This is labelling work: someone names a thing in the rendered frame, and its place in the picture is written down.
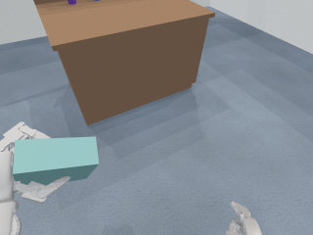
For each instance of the robot right hand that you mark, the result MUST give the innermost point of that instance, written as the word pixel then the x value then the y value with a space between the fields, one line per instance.
pixel 246 226

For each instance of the table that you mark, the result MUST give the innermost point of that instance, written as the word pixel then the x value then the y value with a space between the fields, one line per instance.
pixel 119 55

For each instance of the robot left hand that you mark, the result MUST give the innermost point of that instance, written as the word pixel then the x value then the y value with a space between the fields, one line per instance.
pixel 34 191

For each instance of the sponge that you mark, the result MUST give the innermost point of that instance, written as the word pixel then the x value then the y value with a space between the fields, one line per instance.
pixel 45 160

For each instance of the robot left forearm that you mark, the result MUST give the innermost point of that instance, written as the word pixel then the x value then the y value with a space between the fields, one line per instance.
pixel 10 224

